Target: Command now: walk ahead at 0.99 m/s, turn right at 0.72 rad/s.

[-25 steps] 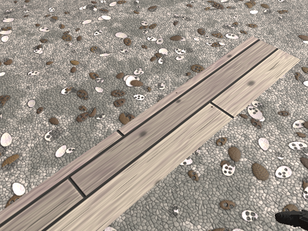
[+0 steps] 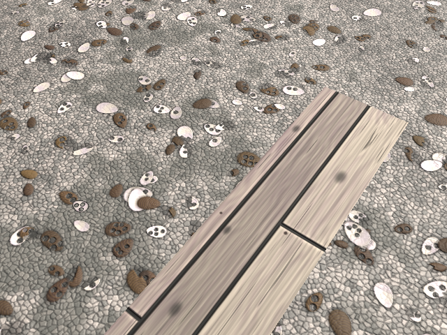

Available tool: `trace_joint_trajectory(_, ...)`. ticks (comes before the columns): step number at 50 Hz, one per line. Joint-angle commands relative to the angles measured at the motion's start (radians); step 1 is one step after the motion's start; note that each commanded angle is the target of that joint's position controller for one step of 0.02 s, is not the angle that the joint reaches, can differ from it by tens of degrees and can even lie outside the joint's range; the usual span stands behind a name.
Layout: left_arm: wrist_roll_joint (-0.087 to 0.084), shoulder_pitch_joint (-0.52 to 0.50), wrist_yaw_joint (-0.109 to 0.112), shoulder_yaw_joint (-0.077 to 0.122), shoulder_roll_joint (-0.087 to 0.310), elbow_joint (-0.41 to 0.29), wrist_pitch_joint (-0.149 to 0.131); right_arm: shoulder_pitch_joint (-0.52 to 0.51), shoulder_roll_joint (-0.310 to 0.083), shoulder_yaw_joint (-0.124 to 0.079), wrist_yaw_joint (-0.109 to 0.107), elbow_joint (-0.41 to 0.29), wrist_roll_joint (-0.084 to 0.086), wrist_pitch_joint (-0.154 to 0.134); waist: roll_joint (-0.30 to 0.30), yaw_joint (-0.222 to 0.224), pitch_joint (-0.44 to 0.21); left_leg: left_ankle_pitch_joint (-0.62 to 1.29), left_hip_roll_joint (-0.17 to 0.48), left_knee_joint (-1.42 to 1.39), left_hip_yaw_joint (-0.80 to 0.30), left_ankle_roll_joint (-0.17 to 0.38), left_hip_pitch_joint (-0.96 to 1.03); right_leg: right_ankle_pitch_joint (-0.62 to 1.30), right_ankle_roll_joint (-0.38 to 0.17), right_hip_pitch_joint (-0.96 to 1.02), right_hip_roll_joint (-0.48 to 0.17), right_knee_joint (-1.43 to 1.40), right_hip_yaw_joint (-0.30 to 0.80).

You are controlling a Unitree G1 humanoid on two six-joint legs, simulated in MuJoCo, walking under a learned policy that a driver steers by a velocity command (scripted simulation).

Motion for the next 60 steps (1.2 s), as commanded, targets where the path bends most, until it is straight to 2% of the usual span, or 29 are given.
trace_joint_trajectory(1, 0.016, 0.237, 0.001, 0.037, 0.134, 0.007, 0.004, -0.057, -0.221, -0.046, -0.052, -0.083, -0.019, 0.014, 0.101, 0.176, -0.091, 1.772, 0.306, 0.466, 0.003, -0.131, -0.257, -0.111, -0.054, 0.506, 0.137, -0.016, -0.074)
trace_joint_trajectory(2, 0.020, 0.505, 0.015, 0.067, 0.188, 0.079, 0.007, -0.170, -0.249, -0.055, -0.055, -0.111, -0.032, 0.029, 0.111, 0.321, -0.163, 1.649, 0.309, 0.798, -0.030, -0.127, -0.407, -0.146, -0.115, 0.763, 0.100, -0.064, 0.047)
trace_joint_trajectory(3, -0.006, 0.615, 0.037, 0.094, 0.224, 0.125, 0.008, -0.271, -0.219, -0.057, -0.035, -0.126, -0.026, 0.037, -0.014, 0.376, -0.166, 0.735, 0.137, 1.301, -0.023, -0.111, -0.594, -0.145, -0.186, 0.910, 0.022, -0.180, 0.182)
trace_joint_trajectory(4, -0.012, 0.517, 0.045, 0.102, 0.262, 0.120, 0.019, -0.310, -0.046, -0.006, -0.016, -0.196, -0.046, 0.011, -0.249, 0.238, -0.125, -0.149, -0.002, 1.649, -0.129, -0.113, -0.984, 0.061, -0.216, 1.026, -0.060, -0.029, 0.381)
trace_joint_trajectory(5, 0.014, 0.436, 0.055, 0.107, 0.304, 0.075, 0.018, -0.190, -0.048, 0.012, 0.001, -0.293, -0.003, -0.008, -0.235, 0.123, -0.319, -0.166, 0.016, 1.701, -0.330, -0.122, -1.199, -0.306, -0.409, 1.183, -0.226, -0.280, 0.853)
trace_joint_trajectory(6, 0.017, 0.376, 0.068, 0.101, 0.229, 0.043, 0.017, -0.235, -0.106, 0.020, 0.011, -0.283, -0.026, -0.030, -0.016, 0.125, -0.223, -0.068, 0.078, 1.558, -0.370, -0.081, -1.232, -0.620, -0.360, 1.058, -0.260, -0.495, 0.986)
trace_joint_trajectory(7, 0.019, 0.313, 0.072, 0.084, 0.166, 0.051, 0.017, -0.257, -0.134, 0.013, 0.018, -0.270, -0.030, -0.032, 0.120, 0.056, -0.063, 0.004, 0.129, 1.431, -0.349, -0.069, -1.171, -0.678, -0.281, 0.823, -0.225, -0.558, 0.903)
trace_joint_trajectory(9, 0.015, 0.265, 0.079, 0.074, 0.165, 0.041, -0.016, -0.256, -0.118, 0.027, 0.019, -0.273, -0.067, 0.011, 0.154, -0.023, 0.045, -0.002, 0.189, 1.274, -0.340, -0.104, -1.059, -0.538, -0.241, 0.541, -0.141, -0.568, 0.774)
trace_joint_trajectory(13, 0.006, 0.245, 0.070, 0.081, 0.194, 0.029, -0.064, -0.396, -0.099, 0.046, 0.033, -0.338, -0.051, 0.051, 0.074, -0.005, 0.102, 0.171, 0.246, 0.836, -0.255, -0.162, -0.878, -0.305, -0.212, 0.266, -0.007, -0.630, 0.563)
trace_joint_trajectory(19, -0.005, 0.319, 0.058, 0.109, 0.222, 0.034, -0.057, -0.539, -0.094, 0.047, 0.033, -0.391, -0.009, 0.036, -0.040, 0.119, 0.000, 0.441, 0.150, 0.399, -0.234, -0.126, -0.777, 0.090, -0.101, 0.573, -0.006, -0.501, 0.557)
trace_joint_trajectory(21, 0.000, 0.285, 0.067, 0.116, 0.246, 0.021, -0.057, -0.441, -0.144, 0.024, 0.022, -0.363, -0.010, 0.029, -0.053, 0.067, -0.072, 0.355, 0.102, 0.333, -0.247, -0.110, -0.617, 0.283, -0.054, 0.638, -0.010, -0.365, 0.573)
trace_joint_trajectory(23, 0.012, 0.185, 0.060, 0.123, 0.292, -0.002, -0.065, -0.079, -0.240, -0.025, -0.006, -0.274, -0.006, 0.019, -0.039, -0.148, -0.267, 0.186, 0.127, 0.376, -0.262, -0.084, -0.224, 0.348, -0.009, 0.549, 0.029, 0.049, 0.535)
trace_joint_trajectory(24, 0.015, 0.155, 0.062, 0.089, 0.167, -0.036, -0.079, 0.157, -0.312, -0.056, -0.028, -0.235, -0.035, 0.015, 0.090, -0.225, -0.405, -0.191, 0.341, 0.376, -0.478, -0.062, 0.021, -0.039, -0.009, 0.380, 0.080, 0.399, 0.463)
trace_joint_trajectory(25, -0.041, 0.282, 0.057, 0.045, 0.028, -0.107, -0.078, 0.053, -0.388, -0.071, -0.021, -0.251, -0.067, 0.019, 0.482, -0.063, -0.524, -0.450, 0.617, 0.112, -1.099, 0.037, 0.171, -0.606, 0.029, 0.086, 0.174, 0.660, 0.349)
trace_joint_trajectory(26, -0.012, 0.240, 0.070, 0.040, 0.114, -0.075, -0.056, -0.076, -0.303, -0.075, -0.013, -0.273, -0.058, 0.032, 0.312, -0.057, -0.385, -0.638, 0.580, 0.059, -1.133, 0.065, 0.042, -0.496, 0.013, -0.051, 0.065, 0.728, 0.302)
trace_joint_trajectory(28, 0.023, 0.104, 0.049, 0.055, 0.163, -0.076, -0.033, -0.137, -0.159, -0.041, -0.005, -0.253, -0.046, 0.039, 0.050, -0.062, -0.157, -0.277, 0.475, 0.094, -0.740, 0.032, -0.210, -0.373, 0.025, -0.035, -0.024, 0.636, 0.258)
trace_joint_trajectory(32, 0.036, 0.004, 0.001, 0.025, 0.069, -0.155, 0.014, -0.037, -0.096, -0.025, 0.013, -0.130, -0.016, 0.007, 0.108, -0.012, -0.037, 0.082, 0.411, 0.037, -0.422, -0.011, -0.359, -0.348, 0.039, -0.067, -0.108, 0.593, 0.251)
trace_joint_trajectory(36, 0.030, -0.111, -0.014, 0.007, 0.072, -0.235, 0.025, -0.091, -0.115, -0.028, 0.023, -0.108, -0.014, -0.022, 0.091, 0.037, 0.038, 0.338, 0.367, -0.045, -0.154, -0.036, -0.460, -0.160, 0.046, -0.053, -0.112, 0.437, 0.202)
trace_joint_trajectory(40, 0.030, -0.254, -0.037, -0.010, 0.059, -0.262, 0.020, 0.007, -0.153, -0.035, 0.015, -0.056, -0.016, -0.021, 0.030, -0.003, 0.110, 0.713, 0.306, -0.063, 0.034, -0.081, -0.391, -0.089, -0.010, 0.066, -0.042, 0.116, 0.016)
trace_joint_trajectory(44, 0.044, -0.040, -0.015, 0.008, 0.106, -0.181, 0.005, 0.037, -0.257, -0.056, -0.019, -0.055, -0.015, 0.018, 0.112, 0.134, -0.057, 1.453, 0.362, 0.351, 0.042, -0.093, -0.293, -0.207, -0.074, 0.431, 0.107, -0.006, -0.018)
trace_joint_trajectory(45, 0.051, 0.172, 0.000, 0.028, 0.136, -0.104, -0.004, 0.006, -0.264, -0.053, -0.022, -0.065, -0.013, 0.026, 0.117, 0.219, -0.137, 1.399, 0.377, 0.581, 0.010, -0.071, -0.379, -0.175, -0.104, 0.675, 0.113, -0.082, 0.067)
trace_joint_trajectory(46, 0.057, 0.296, 0.027, 0.049, 0.162, -0.038, -0.012, -0.009, -0.240, -0.048, -0.010, -0.069, -0.007, 0.028, 0.062, 0.254, -0.168, 0.964, 0.305, 0.883, 0.031, -0.067, -0.526, -0.055, -0.119, 0.889, 0.066, -0.236, 0.159)
trace_joint_trajectory(47, 0.056, 0.235, 0.051, 0.068, 0.260, -0.036, -0.012, 0.053, -0.107, -0.024, 0.002, -0.116, -0.015, 0.026, -0.204, 0.108, -0.208, -0.238, 0.150, 1.289, 0.006, -0.086, -0.836, 0.544, -0.121, 1.115, -0.218, -0.086, 0.446)
trace_joint_trajectory(48, 0.040, 0.267, 0.062, 0.086, 0.289, -0.091, -0.011, 0.139, -0.131, -0.016, -0.012, -0.153, 0.054, 0.037, -0.139, 0.120, -0.555, -0.253, 0.121, 1.535, -0.267, -0.080, -0.982, 0.766, -0.316, 1.350, -0.458, -0.108, 0.776)
trace_joint_trajectory(49, 0.026, 0.255, 0.078, 0.081, 0.238, -0.098, -0.008, 0.011, -0.169, -0.018, -0.022, -0.154, 0.051, 0.036, 0.028, 0.146, -0.497, -0.104, 0.141, 1.508, -0.308, -0.079, -0.985, 0.687, -0.274, 1.193, -0.402, -0.207, 0.701)
trace_joint_trajectory(50, -0.010, 0.174, 0.050, 0.065, 0.185, -0.094, -0.037, -0.014, -0.202, -0.039, -0.020, -0.159, 0.090, 0.002, 0.078, 0.115, -0.368, -0.156, 0.158, 1.409, -0.375, -0.089, -0.991, 0.407, -0.283, 1.031, -0.365, -0.318, 0.655)
trace_joint_trajectory(51, -0.021, 0.072, 0.045, 0.057, 0.158, -0.090, -0.059, -0.051, -0.186, -0.042, -0.030, -0.142, 0.091, 0.002, 0.152, 0.049, -0.225, -0.098, 0.211, 1.314, -0.361, -0.105, -0.971, 0.287, -0.232, 0.824, -0.340, -0.373, 0.578)
trace_joint_trajectory(54, 0.005, -0.011, 0.043, 0.040, 0.073, -0.057, -0.091, 0.023, -0.130, -0.056, -0.024, -0.090, 0.070, 0.054, 0.056, -0.052, -0.088, -0.008, 0.259, 1.123, -0.363, -0.123, -0.798, 0.378, -0.122, 0.504, -0.261, -0.464, 0.340)
trace_joint_trajectory(60, 0.006, -0.050, 0.116, 0.046, 0.089, -0.040, -0.066, -0.160, -0.059, -0.046, 0.014, -0.161, 0.039, 0.044, -0.030, -0.010, -0.058, 0.405, 0.185, 0.670, -0.194, -0.130, -0.820, 0.418, 0.009, 0.505, -0.102, -0.472, 0.012)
